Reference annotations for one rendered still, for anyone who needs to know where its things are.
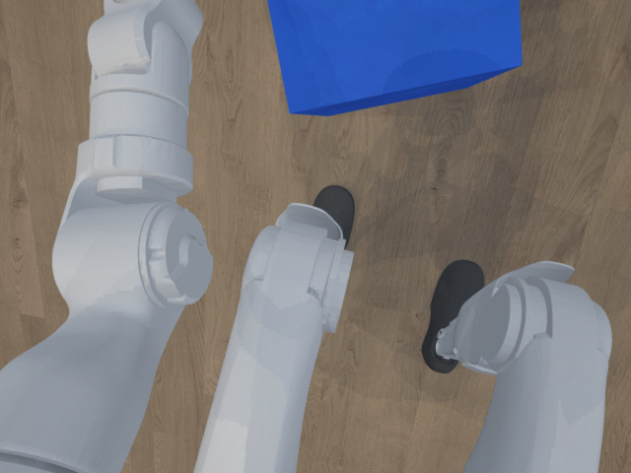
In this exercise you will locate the robot left thigh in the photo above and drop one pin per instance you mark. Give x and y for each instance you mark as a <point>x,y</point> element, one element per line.
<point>256,417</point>

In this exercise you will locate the robot left foot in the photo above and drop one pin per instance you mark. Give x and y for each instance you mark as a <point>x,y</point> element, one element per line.
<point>339,204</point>

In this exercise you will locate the carton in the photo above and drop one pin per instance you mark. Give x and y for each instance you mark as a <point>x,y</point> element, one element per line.
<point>338,56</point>

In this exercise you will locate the robot left forearm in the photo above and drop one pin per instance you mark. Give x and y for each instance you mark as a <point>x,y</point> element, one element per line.
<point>140,51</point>

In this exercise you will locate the robot left upper arm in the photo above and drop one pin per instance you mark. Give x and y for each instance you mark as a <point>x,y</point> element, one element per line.
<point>74,402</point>

